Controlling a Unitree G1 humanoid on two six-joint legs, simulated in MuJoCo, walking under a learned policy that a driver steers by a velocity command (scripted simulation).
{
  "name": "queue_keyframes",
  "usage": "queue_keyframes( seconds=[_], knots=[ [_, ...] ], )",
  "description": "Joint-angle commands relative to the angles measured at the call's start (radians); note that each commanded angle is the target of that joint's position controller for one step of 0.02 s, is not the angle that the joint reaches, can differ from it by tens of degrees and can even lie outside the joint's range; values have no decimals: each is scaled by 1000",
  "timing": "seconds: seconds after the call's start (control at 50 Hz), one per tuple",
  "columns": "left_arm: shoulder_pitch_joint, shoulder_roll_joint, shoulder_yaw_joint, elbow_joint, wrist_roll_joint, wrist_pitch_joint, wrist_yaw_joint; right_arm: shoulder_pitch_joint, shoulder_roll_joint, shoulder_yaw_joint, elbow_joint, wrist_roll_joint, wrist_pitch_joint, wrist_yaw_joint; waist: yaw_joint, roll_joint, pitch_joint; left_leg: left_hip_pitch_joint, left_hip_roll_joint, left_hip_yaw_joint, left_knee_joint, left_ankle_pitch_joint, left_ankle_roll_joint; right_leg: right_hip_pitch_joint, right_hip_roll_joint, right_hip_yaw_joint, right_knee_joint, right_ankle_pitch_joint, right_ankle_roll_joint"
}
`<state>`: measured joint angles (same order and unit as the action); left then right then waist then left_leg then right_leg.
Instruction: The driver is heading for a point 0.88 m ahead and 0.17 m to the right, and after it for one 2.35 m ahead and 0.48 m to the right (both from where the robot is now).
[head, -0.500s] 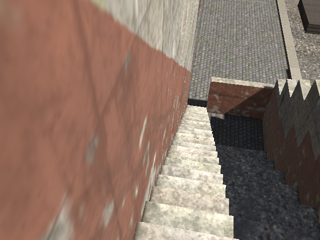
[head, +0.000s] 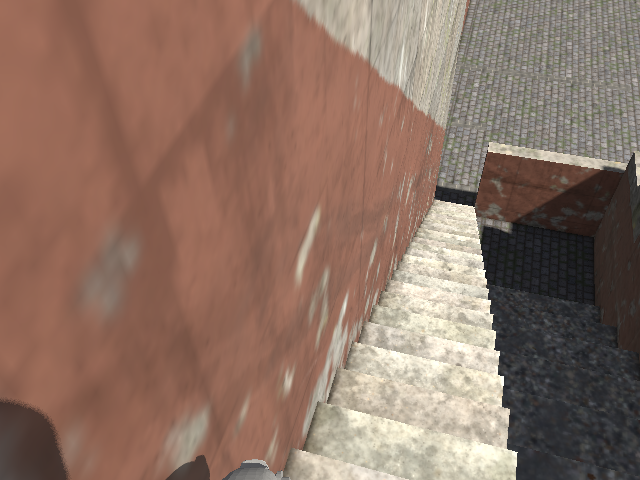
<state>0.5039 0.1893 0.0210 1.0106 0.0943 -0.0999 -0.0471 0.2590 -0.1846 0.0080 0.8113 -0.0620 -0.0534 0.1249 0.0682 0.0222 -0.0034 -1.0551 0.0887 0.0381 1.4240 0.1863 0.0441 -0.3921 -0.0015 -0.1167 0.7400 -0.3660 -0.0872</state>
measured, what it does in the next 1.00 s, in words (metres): goes down: left foot, then right foot 0.20 m lower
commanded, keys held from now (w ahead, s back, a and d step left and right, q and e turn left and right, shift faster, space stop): w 1.00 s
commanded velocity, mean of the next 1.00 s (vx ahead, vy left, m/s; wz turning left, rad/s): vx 0.50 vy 0.00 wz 0.00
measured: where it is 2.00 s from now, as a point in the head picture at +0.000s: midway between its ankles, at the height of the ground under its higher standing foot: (406, 458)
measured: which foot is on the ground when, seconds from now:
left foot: up 0.00-0.14, down 0.16-0.76, up 0.78-1.00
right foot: down 0.00-0.18, up 0.20-0.74, down 0.76-1.00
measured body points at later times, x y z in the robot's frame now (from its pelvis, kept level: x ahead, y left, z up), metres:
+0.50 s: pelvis +0.12 +0.01 -0.02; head +0.11 +0.01 +0.43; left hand +0.17 +0.27 -0.16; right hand +0.10 -0.21 -0.16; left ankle +0.07 +0.11 -0.71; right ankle +0.22 -0.17 -0.68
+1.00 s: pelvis +0.27 -0.12 -0.17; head +0.25 -0.12 +0.28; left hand +0.20 +0.12 -0.32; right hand +0.35 -0.39 -0.30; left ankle +0.44 +0.00 -0.79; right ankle +0.23 -0.18 -0.91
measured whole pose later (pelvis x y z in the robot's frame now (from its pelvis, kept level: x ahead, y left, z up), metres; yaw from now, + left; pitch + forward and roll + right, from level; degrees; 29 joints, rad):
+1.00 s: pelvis +0.27 -0.12 -0.17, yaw -3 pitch -3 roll +1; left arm 0.46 0.21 -0.01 1.14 0.00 -0.08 -0.01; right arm 0.19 -0.25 -0.03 0.92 -0.03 0.08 -0.06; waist 0.03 -0.01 0.00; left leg -0.83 0.02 0.03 1.18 0.11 -0.01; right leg -0.13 0.06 -0.02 0.51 -0.33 -0.09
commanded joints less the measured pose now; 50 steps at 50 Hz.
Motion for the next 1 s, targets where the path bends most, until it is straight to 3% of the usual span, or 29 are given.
queue_keyframes(
  seconds=[0.02,0.1,0.14,0.16,0.18,0.2,0.22,0.24,0.26,0.28,0.3,0.32,0.36,0.44,0.52,0.56,0.64,0.7,0.74,0.76,0.78,0.8,0.82,0.84,0.86,0.9,0.94,0.98,1.0],
  knots=[
    [-54,151,23,-64,-6,-17,-3,162,-64,-10,-1,-7,-1,0,-64,-72,90,204,-8,-12,-16,14,-19,-237,-245,282,-234,-80,-198],
    [-68,170,33,-126,-18,9,4,79,-93,-23,-80,-14,-49,-58,-3,-116,32,293,-31,25,-102,-376,-66,-71,-279,403,-170,-100,-220],
    [-92,215,60,-148,-54,19,17,-16,-72,-4,-162,35,-80,-76,32,-85,14,319,-64,8,-466,-615,-87,101,-310,461,-121,79,-217],
    [-81,188,59,-136,-90,33,7,-1,-65,-13,-165,81,-93,-67,-15,27,7,480,-116,103,-828,-649,-75,93,-273,408,-36,175,-202],
    [51,140,45,-71,-30,22,-19,112,-135,-47,-108,76,-96,-69,-42,134,-92,779,-61,-13,-741,-179,60,-51,-136,282,318,318,-70],
    [175,19,17,-70,10,7,-23,335,-211,-68,-43,36,-103,-49,-28,257,-258,1174,123,-299,-715,274,350,-401,23,188,631,-157,40],
    [-29,99,34,-183,-74,-20,1,593,-184,-79,4,10,-108,1,-216,199,-174,1332,232,-682,-851,239,437,-746,164,346,752,-342,84],
    [-173,111,41,-211,-102,-35,21,605,-178,-82,48,7,-107,20,-247,51,14,1260,284,-760,-890,54,428,-900,144,436,695,-295,94],
    [-200,118,42,-202,-110,-29,35,405,-162,-79,14,33,-96,26,-175,-12,81,1091,292,-642,-893,66,411,-856,92,427,684,-209,99],
    [-137,119,38,-182,-85,-9,45,191,-118,-63,-32,50,-82,13,-78,-70,55,869,266,-481,-866,60,360,-682,33,388,657,-83,118],
    [32,66,15,-111,-51,23,38,108,-118,-69,-30,33,-72,-14,-10,-54,21,718,226,-385,-953,-34,301,-506,-30,388,629,150,115],
    [113,69,13,-74,-34,48,17,88,-123,-70,-30,55,-59,-26,7,-46,10,546,176,-343,-962,-223,249,-357,-32,292,696,199,139],
    [101,117,30,-79,-21,64,-19,76,-93,-55,-33,62,-77,-48,-19,-49,22,449,80,-190,-947,-346,194,-297,12,275,702,319,151],
    [-132,118,33,-177,-30,65,4,280,-17,-25,102,-10,-109,-88,-135,40,4,837,160,-209,-835,-266,177,-554,-68,427,400,437,135],
    [-122,127,25,-134,-24,59,23,302,-17,3,53,13,-100,-63,-113,36,34,688,115,-180,-791,-541,161,-434,-97,320,127,712,136],
    [-76,122,15,-105,-40,61,19,226,-59,-7,-8,9,-68,-54,-75,13,71,378,77,-101,-821,-758,118,-97,-101,177,79,659,155],
    [-190,116,-4,-133,-57,54,18,328,-99,-19,1,24,-62,-101,-187,-12,132,605,136,-191,-649,-755,125,-120,-112,194,-239,517,164],
    [-139,106,-16,-83,-64,52,47,276,-152,-28,16,9,0,-89,-152,-22,158,661,179,-276,-452,-833,101,-4,-164,257,-490,496,169],
    [161,238,42,54,-81,18,56,244,-152,-18,59,-22,27,-25,-8,-128,92,523,106,-193,-101,-855,70,373,-109,124,-549,661,150],
    [312,330,74,102,-44,1,49,342,-98,-5,104,-37,22,10,22,-224,-22,354,-31,-85,268,-897,-10,641,-163,187,-407,926,73],
    [416,442,105,120,-22,-20,33,456,-10,-1,99,24,-12,19,-16,-353,-140,76,-175,-33,761,-991,-66,850,-229,243,-38,1445,-16],
    [475,483,122,143,-29,-30,19,348,-61,-12,16,52,-47,19,48,-315,-161,-243,-197,-72,945,-935,-82,931,-316,402,-46,1381,-158],
    [394,458,129,144,-23,-29,17,216,-34,-7,-51,59,-69,6,70,-310,-63,-498,-122,-202,966,-757,-35,817,-453,660,-140,656,-270],
    [19,176,43,16,-104,59,17,60,-214,-74,41,87,10,-149,1,-104,-78,-266,-17,-30,607,-607,-12,661,-405,507,-313,388,-165],
    [-53,129,9,-18,-91,83,37,57,-180,-66,45,88,66,-199,-12,-104,10,-138,-41,-21,470,-591,-18,414,-367,507,-380,332,-189],
    [-66,130,-12,21,-50,60,48,47,-86,-47,71,52,120,-215,-85,-71,142,-42,-9,-104,174,-375,-26,181,-280,444,-373,293,-150],
    [-127,111,-31,60,-82,19,50,21,-8,-20,75,26,131,-189,-134,-107,184,275,-21,-37,-271,-45,-62,-79,-176,312,-454,306,-83],
    [-111,210,-12,95,-92,-10,28,106,-54,-40,158,31,151,-185,-136,-185,54,547,-80,-13,-268,50,-59,-63,-183,299,-480,509,-118],
    [-122,180,-15,112,-129,-20,32,2,-90,-52,120,30,150,-179,-125,-157,109,345,-61,-109,-462,238,-34,116,-156,302,-433,394,-110]
  ],
)
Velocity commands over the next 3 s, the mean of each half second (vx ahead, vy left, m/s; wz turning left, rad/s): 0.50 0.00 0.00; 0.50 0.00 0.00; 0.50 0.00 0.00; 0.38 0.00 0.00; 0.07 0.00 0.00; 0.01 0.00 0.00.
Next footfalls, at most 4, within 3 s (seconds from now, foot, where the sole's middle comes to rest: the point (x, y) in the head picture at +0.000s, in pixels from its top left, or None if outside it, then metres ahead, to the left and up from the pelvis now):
0.16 left None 0.11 0.12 -0.75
0.76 right None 0.27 -0.19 -0.94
1.40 left None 0.59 -0.01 -1.14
1.80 right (442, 461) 0.80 -0.25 -1.33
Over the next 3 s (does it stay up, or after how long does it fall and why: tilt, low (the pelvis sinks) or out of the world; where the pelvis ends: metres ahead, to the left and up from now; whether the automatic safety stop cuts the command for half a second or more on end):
stays up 0.77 -0.21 -0.55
